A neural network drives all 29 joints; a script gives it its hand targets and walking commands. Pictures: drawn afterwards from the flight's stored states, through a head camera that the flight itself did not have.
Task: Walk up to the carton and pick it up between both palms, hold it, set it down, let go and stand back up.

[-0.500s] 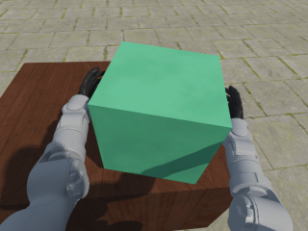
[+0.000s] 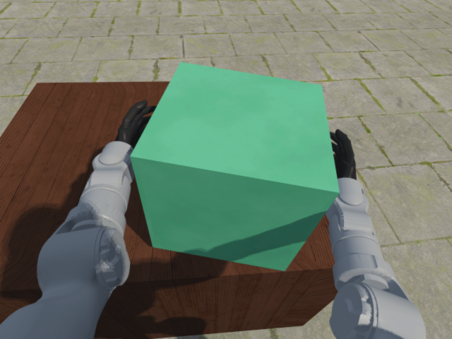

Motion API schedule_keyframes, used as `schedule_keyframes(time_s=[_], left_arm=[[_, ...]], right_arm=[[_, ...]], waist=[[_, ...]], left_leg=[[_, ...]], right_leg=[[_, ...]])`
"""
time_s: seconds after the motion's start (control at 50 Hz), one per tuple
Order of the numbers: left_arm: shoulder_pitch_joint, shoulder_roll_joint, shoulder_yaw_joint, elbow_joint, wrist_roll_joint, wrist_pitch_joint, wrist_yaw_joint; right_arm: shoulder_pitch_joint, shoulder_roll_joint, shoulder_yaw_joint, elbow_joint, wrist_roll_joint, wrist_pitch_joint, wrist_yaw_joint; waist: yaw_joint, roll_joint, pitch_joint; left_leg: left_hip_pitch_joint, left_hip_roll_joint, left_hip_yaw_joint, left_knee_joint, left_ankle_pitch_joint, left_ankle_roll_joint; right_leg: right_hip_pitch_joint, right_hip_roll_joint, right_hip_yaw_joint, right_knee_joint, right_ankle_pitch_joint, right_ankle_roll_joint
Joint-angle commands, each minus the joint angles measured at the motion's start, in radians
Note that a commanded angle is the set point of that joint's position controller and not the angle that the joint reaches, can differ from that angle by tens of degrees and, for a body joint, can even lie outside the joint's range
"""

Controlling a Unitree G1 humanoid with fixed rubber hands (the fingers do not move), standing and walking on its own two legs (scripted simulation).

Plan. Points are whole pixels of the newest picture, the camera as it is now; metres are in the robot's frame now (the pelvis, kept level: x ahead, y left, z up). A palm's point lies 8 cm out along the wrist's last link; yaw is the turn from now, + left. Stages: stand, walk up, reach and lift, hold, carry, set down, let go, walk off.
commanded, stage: set down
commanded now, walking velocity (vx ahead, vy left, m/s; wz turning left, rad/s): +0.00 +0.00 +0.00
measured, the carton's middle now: (234, 169) +0.46 -0.01 +0.03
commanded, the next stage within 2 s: none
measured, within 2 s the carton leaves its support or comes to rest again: rests again in 0.20 s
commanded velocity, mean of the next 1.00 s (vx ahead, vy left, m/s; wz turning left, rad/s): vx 0.00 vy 0.00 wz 0.00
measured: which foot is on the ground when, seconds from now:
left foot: down 0.00-1.00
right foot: down 0.00-1.00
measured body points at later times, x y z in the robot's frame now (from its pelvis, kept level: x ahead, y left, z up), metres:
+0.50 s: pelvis +0.01 +0.00 +0.00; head +0.05 +0.03 +0.45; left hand +0.47 +0.18 +0.10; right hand +0.41 -0.21 +0.10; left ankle +0.01 +0.11 -0.75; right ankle -0.03 -0.14 -0.75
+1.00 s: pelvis +0.01 +0.00 +0.00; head +0.05 +0.03 +0.45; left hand +0.47 +0.18 +0.10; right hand +0.41 -0.21 +0.10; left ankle +0.01 +0.11 -0.75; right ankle -0.03 -0.14 -0.75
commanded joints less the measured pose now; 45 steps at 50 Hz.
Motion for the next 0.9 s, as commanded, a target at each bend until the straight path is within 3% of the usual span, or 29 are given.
schedule_keyframes(time_s=[0.0,0.3,0.56,0.88], left_arm=[[-0.584,-0.501,-0.135,-0.083,0.006,-0.071,-0.096],[-0.514,-0.486,-0.107,-0.060,0.043,-0.090,-0.098],[-0.467,-0.495,-0.122,-0.074,0.060,-0.098,-0.087],[-0.413,-0.481,-0.063,-0.041,0.106,-0.089,-0.094]], right_arm=[[-0.645,0.432,0.309,-0.099,-0.020,-0.068,0.106],[-0.550,0.454,0.314,-0.036,-0.034,-0.072,0.100],[-0.492,0.446,0.293,0.031,-0.039,-0.094,0.097],[-0.437,0.449,0.246,0.050,-0.078,-0.081,0.104]], waist=[[0.002,0.121,-0.496],[0.001,0.116,-0.442],[-0.015,0.157,-0.402],[-0.009,0.125,-0.325]], left_leg=[[0.313,-0.009,0.064,0.018,0.327,-0.059],[0.293,-0.010,0.059,0.030,0.368,-0.049],[0.349,0.004,0.045,0.070,0.457,-0.067],[0.315,0.002,0.052,0.045,0.351,-0.041]], right_leg=[[0.109,0.038,-0.079,0.018,0.317,0.017],[0.126,0.031,-0.068,0.032,0.380,0.025],[0.050,0.036,-0.084,0.026,0.357,0.016],[0.030,0.027,-0.084,0.008,0.282,0.021]])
